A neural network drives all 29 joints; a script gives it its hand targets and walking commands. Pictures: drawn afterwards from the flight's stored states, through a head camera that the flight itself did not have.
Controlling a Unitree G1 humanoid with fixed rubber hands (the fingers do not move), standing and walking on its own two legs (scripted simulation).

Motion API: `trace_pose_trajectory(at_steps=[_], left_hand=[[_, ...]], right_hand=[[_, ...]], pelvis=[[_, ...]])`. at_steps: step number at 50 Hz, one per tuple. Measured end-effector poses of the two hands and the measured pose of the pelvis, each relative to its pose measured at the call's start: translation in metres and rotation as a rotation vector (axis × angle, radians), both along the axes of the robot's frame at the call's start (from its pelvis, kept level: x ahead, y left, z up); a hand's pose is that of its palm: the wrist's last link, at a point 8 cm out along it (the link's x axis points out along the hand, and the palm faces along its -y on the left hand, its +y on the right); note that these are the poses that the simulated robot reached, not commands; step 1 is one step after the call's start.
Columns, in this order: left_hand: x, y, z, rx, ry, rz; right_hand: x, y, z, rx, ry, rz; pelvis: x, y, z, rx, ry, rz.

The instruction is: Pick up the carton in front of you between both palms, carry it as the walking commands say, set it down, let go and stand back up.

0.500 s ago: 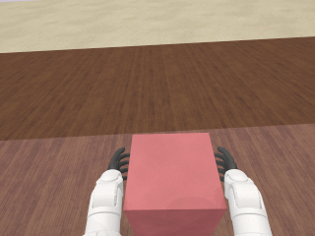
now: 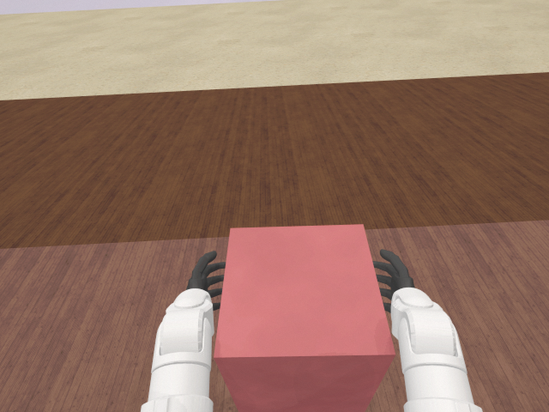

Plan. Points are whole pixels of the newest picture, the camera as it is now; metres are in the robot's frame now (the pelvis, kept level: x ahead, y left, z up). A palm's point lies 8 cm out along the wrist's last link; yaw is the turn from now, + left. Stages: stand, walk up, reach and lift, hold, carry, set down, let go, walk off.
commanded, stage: hold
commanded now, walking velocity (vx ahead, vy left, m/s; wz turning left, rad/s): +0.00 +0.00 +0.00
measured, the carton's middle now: (299, 322) +0.29 +0.00 -0.02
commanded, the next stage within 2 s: carry in 0.06 s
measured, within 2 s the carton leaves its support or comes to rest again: neither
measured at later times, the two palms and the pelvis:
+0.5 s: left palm (201, 229) +0.39 +0.16 +0.10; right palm (387, 229) +0.39 -0.14 +0.10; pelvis +0.12 +0.01 -0.01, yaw +1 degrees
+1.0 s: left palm (198, 159) +0.63 +0.21 +0.08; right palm (333, 159) +0.62 -0.09 +0.08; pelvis +0.40 +0.07 +0.00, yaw +0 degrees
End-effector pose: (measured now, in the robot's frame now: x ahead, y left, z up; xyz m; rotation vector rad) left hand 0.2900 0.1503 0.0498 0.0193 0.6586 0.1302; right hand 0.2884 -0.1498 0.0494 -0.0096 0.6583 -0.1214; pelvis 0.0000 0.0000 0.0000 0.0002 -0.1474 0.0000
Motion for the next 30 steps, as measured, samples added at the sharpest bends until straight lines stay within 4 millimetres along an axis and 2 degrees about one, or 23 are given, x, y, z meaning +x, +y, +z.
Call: trace_pose_trajectory(at_steps=[6,13,18,23,26,30], left_hand=[[0.005,0.001,0.004,-0.005,-0.010,0.005],[0.027,0.013,0.022,-0.027,-0.092,0.031],[0.052,0.024,0.038,-0.046,-0.118,0.046],[0.085,0.013,0.050,-0.058,-0.109,0.045],[0.106,0.005,0.046,-0.057,-0.110,0.043],[0.121,0.010,0.034,-0.078,-0.027,0.084]], right_hand=[[0.006,0.001,0.004,-0.001,-0.010,0.000],[0.032,0.013,0.026,0.006,-0.091,0.002],[0.059,0.025,0.042,0.017,-0.117,0.001],[0.085,0.013,0.049,0.036,-0.106,-0.040],[0.103,0.005,0.044,0.053,-0.107,-0.059],[0.129,0.010,0.038,0.063,-0.023,-0.045]], pelvis=[[0.004,0.000,-0.001,-0.004,0.066,0.009],[0.028,0.008,-0.008,0.002,0.150,0.031],[0.060,0.017,-0.008,-0.005,0.197,-0.004],[0.101,0.011,-0.003,-0.035,0.227,-0.004],[0.130,0.006,-0.011,-0.042,0.233,0.025],[0.170,0.004,-0.005,-0.018,0.250,0.048]])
